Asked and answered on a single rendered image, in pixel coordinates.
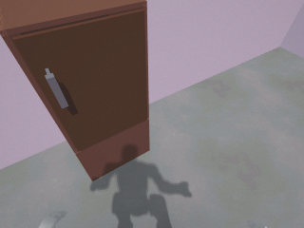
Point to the handle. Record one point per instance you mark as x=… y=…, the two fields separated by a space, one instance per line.
x=56 y=89

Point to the cupboard door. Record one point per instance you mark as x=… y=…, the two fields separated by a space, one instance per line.
x=100 y=66

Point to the robot left hand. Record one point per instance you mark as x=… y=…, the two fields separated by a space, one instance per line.
x=52 y=219

